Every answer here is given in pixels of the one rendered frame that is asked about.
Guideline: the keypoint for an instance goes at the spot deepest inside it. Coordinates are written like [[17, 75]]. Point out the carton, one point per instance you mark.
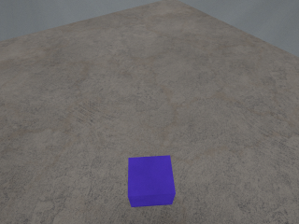
[[150, 181]]

